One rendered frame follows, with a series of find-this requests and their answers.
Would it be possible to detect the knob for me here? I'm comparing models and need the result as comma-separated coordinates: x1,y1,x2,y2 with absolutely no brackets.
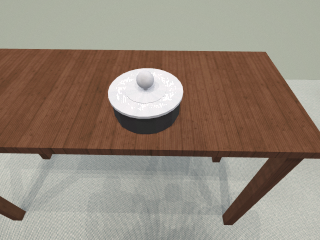
136,70,154,89

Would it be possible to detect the pot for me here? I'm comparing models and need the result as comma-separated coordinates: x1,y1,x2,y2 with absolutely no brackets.
113,103,180,134

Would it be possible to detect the lid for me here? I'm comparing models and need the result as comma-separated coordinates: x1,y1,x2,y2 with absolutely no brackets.
108,68,183,119

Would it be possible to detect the table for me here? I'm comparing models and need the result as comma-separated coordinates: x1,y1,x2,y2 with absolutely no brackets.
0,48,320,225

